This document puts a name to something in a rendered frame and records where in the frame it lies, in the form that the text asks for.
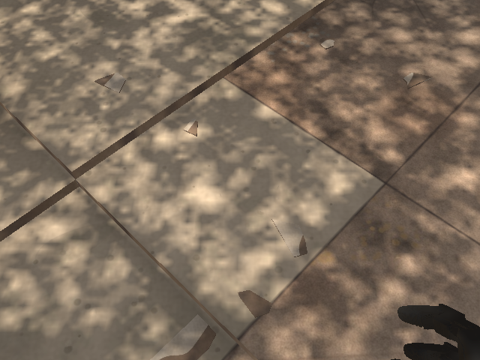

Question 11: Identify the robot right hand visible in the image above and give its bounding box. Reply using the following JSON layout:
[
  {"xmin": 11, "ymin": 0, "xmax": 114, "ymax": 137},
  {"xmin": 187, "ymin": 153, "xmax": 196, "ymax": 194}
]
[{"xmin": 391, "ymin": 304, "xmax": 480, "ymax": 360}]

